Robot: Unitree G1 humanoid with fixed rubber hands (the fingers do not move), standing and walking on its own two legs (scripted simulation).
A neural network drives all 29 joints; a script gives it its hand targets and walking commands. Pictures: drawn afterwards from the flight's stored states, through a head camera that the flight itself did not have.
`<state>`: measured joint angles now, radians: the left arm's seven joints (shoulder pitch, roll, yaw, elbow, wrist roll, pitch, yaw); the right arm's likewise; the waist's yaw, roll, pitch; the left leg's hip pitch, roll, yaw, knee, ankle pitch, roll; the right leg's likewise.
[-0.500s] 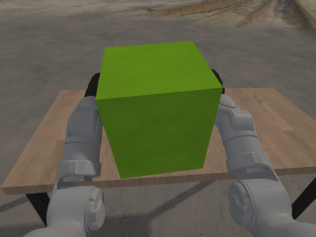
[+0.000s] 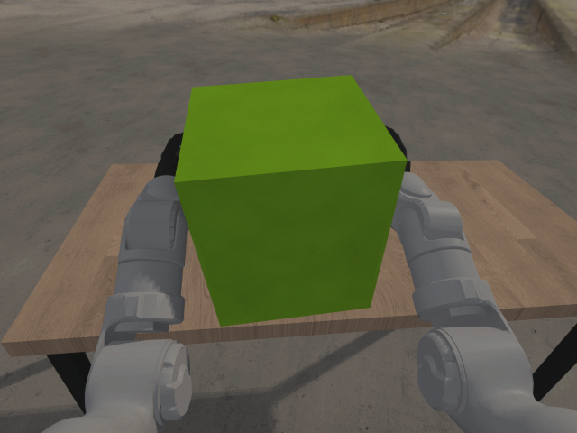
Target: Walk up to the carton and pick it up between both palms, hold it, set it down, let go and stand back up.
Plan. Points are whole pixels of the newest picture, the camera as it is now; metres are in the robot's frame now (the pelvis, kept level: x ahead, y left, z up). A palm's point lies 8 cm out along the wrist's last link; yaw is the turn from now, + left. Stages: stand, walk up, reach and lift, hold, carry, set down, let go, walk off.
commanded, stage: hold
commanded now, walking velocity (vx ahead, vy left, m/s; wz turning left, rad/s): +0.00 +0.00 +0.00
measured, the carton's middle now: (285, 202) +0.35 +0.04 +0.21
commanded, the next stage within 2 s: none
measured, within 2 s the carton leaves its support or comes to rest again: neither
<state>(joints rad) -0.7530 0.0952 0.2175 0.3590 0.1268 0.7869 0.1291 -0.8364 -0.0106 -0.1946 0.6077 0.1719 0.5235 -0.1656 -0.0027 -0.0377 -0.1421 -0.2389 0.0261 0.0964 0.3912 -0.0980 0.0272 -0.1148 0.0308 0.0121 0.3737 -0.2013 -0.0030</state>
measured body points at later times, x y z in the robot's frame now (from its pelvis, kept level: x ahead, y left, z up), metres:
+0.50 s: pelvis +0.00 +0.00 +0.00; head -0.08 +0.03 +0.44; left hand +0.37 +0.20 +0.23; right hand +0.39 -0.11 +0.24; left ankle +0.08 +0.09 -0.74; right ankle +0.00 -0.12 -0.74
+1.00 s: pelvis +0.00 +0.00 +0.00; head -0.08 +0.03 +0.44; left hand +0.37 +0.19 +0.23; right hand +0.39 -0.11 +0.24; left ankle +0.08 +0.09 -0.74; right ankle +0.00 -0.12 -0.74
